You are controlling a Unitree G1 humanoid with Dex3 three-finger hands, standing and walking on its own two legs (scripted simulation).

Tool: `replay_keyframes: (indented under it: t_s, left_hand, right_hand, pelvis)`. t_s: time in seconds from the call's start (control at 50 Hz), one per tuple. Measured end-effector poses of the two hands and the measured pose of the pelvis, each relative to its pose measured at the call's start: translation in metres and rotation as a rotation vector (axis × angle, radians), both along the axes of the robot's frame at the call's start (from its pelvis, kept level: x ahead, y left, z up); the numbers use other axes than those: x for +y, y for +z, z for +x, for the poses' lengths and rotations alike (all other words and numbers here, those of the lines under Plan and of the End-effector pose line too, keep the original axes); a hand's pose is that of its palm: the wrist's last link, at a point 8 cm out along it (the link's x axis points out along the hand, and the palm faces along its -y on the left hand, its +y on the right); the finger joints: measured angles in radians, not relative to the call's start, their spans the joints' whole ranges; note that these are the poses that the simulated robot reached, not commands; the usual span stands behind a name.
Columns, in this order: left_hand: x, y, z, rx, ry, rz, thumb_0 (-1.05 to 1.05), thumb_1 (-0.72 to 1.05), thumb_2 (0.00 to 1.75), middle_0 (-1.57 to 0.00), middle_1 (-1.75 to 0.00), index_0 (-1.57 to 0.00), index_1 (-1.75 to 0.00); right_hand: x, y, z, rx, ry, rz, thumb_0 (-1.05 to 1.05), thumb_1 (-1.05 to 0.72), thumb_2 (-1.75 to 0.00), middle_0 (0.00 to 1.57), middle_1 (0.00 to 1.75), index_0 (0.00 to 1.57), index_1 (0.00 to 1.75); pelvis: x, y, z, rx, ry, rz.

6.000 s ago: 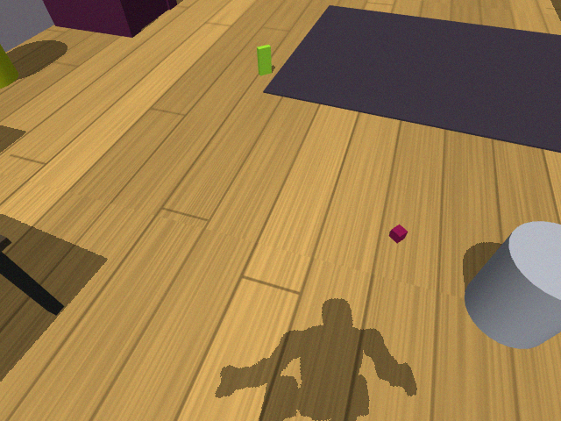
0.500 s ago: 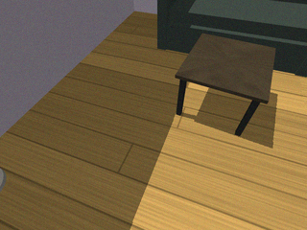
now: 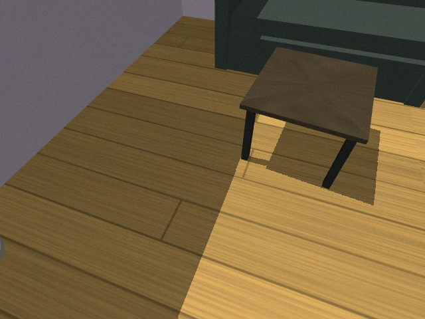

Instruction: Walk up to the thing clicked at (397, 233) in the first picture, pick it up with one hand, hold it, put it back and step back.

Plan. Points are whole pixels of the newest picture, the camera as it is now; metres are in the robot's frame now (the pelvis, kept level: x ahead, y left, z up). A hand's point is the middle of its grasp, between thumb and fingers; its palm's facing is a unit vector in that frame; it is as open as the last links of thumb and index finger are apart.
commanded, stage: stand
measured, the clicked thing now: out of the picture -0.49 -0.91 -0.76
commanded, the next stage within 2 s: walk up in 0.54 s
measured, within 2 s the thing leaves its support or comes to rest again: neither
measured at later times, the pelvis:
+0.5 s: pelvis +0.00 +0.00 +0.00, yaw +0 degrees
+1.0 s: pelvis +0.11 +0.00 -0.02, yaw +3 degrees
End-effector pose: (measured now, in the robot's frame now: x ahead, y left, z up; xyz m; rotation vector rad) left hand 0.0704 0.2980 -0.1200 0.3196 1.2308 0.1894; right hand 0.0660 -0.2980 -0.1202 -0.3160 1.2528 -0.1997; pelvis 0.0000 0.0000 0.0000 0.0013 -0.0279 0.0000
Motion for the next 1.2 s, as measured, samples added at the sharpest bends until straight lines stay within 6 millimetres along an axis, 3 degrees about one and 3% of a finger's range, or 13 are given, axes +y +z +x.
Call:
replay_keyframes:
  t_s: [0.56, 0.72, 0.82, 0.92, 0.98, 1.08, 1.2]
  left_hand:
    - [0.005, 0.0, -0.006, 0.018, 0.005, 0.0, 0.01, 0.9, 0.9, -0.21, -0.3, -0.21, -0.3]
    - [0.015, 0.001, 0.002, -0.031, 0.035, 0.041, 0.01, 0.9, 0.9, -0.21, -0.3, -0.21, -0.3]
    - [0.013, 0.007, -0.007, -0.025, 0.091, 0.059, 0.01, 0.91, 0.9, -0.21, -0.3, -0.21, -0.3]
    - [0.017, 0.01, -0.018, 0.085, 0.122, 0.06, 0.01, 0.9, 0.9, -0.21, -0.3, -0.21, -0.3]
    - [0.025, 0.0, -0.012, 0.133, 0.133, 0.052, 0.01, 0.9, 0.9, -0.21, -0.3, -0.21, -0.3]
    - [0.041, -0.031, 0.03, 0.136, 0.131, 0.032, 0.01, 0.9, 0.9, -0.21, -0.3, -0.21, -0.3]
    - [0.033, -0.018, 0.115, 0.025, 0.039, -0.012, 0.01, 0.91, 0.9, -0.2, -0.3, -0.2, -0.3]
  right_hand:
    - [0.002, -0.001, -0.004, 0.006, -0.001, 0.006, 0.01, -0.9, -0.9, 0.2, 0.3, 0.2, 0.3]
    - [-0.024, -0.01, 0.004, -0.005, -0.002, 0.003, 0.01, -0.9, -0.9, 0.21, 0.3, 0.2, 0.3]
    - [-0.034, -0.01, 0.042, 0.019, 0.036, -0.014, 0.01, -0.9, -0.9, 0.2, 0.3, 0.2, 0.3]
    - [-0.025, -0.001, 0.112, -0.058, 0.105, -0.01, 0.01, -0.9, -0.9, 0.2, 0.3, 0.2, 0.3]
    - [-0.012, -0.001, 0.159, -0.102, 0.15, -0.006, 0.01, -0.9, -0.9, 0.2, 0.3, 0.2, 0.3]
    - [0.011, -0.006, 0.219, -0.197, 0.174, -0.026, 0.01, -0.9, -0.9, 0.2, 0.3, 0.2, 0.3]
    - [0.021, 0.011, 0.235, -0.244, 0.096, 0.005, 0.01, -0.9, -0.9, 0.21, 0.3, 0.2, 0.3]
  pelvis:
    - [0.003, 0.0, 0.001, 0.003, -0.002, 0.002]
    - [-0.011, -0.015, 0.024, 0.002, 0.003, 0.014]
    - [-0.016, -0.014, 0.055, 0.001, 0.028, -0.002]
    - [-0.008, -0.011, 0.083, -0.01, 0.031, -0.005]
    - [-0.001, -0.018, 0.103, -0.017, 0.045, -0.02]
    - [0.016, -0.039, 0.143, -0.044, 0.042, 0.012]
    - [0.021, -0.023, 0.183, -0.056, 0.011, 0.012]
